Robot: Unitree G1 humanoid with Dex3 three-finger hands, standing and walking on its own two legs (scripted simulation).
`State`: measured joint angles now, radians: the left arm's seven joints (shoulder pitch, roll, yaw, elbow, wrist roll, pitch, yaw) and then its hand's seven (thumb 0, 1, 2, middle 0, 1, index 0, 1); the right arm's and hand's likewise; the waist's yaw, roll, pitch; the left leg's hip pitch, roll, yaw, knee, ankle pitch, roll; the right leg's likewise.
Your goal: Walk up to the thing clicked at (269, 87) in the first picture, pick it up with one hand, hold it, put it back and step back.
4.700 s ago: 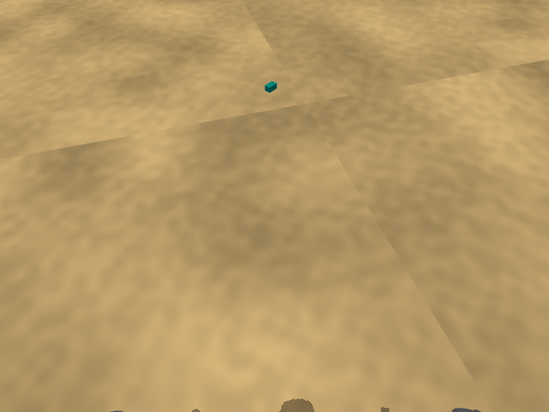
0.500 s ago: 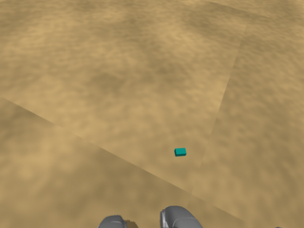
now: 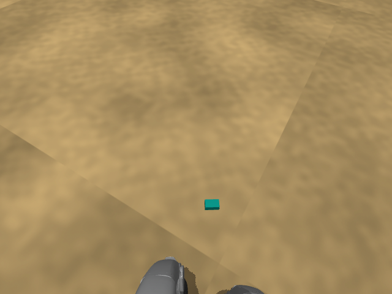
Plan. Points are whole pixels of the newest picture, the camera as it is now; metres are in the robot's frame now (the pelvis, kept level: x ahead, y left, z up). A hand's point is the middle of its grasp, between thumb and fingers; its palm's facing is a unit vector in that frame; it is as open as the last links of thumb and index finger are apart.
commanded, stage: walk up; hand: left
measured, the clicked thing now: (211, 204) +0.58 -0.04 -0.73
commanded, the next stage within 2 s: none
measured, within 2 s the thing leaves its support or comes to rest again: neither
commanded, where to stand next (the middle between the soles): +0.22 -0.32 m, yaw +4 degrees
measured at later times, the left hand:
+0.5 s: hand out of the picture +0.11 +0.10 -0.16, palm faces -0.04 -0.90 -0.43, open 7.4 cm
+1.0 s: hand (245, 293) +0.13 -0.08 -0.15, palm faces +0.08 -0.93 -0.36, open 7.4 cm
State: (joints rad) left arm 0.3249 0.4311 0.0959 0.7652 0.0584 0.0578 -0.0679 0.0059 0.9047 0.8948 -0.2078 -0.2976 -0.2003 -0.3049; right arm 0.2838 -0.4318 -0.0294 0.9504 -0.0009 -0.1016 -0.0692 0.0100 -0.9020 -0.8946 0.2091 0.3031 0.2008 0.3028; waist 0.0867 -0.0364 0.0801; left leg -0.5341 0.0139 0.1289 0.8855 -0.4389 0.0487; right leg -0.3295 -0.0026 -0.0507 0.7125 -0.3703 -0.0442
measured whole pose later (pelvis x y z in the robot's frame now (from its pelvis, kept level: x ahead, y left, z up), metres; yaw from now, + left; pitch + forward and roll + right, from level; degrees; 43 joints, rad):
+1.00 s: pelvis +0.11 -0.34 +0.00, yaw +4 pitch -2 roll +1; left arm 0.25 0.35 0.02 0.89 -0.01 0.00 0.02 0.01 0.91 0.89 -0.21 -0.30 -0.20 -0.30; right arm 0.12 -0.38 -0.02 0.88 0.01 -0.04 -0.03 0.01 -0.90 -0.89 0.21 0.30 0.20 0.30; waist 0.04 -0.01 0.17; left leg -0.36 -0.03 0.00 0.69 -0.29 0.08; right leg -0.37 0.03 -0.07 1.03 -0.52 0.07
